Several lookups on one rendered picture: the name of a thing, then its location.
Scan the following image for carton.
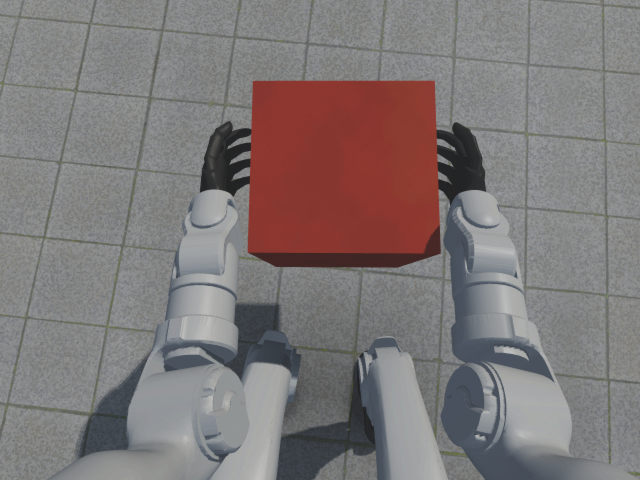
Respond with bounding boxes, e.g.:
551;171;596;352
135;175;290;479
248;81;441;268

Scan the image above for robot shin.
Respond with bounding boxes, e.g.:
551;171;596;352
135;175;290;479
243;330;292;370
366;336;416;426

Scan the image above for right robot forearm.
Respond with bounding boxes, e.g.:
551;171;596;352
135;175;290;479
443;190;572;440

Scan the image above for robot left upper arm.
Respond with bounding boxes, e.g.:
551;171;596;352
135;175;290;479
47;364;250;480

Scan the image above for robot right hand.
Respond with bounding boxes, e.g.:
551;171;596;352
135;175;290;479
437;122;486;206

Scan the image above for robot left shin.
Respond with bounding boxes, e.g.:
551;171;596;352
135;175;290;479
243;330;292;370

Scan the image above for left robot forearm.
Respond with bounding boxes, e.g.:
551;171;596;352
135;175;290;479
126;189;244;440

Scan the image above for robot right shin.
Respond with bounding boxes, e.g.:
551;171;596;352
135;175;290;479
366;336;416;426

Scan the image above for robot left hand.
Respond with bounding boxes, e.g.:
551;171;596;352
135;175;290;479
200;121;251;197

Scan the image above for robot right upper arm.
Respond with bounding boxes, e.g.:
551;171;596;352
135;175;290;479
441;360;638;480

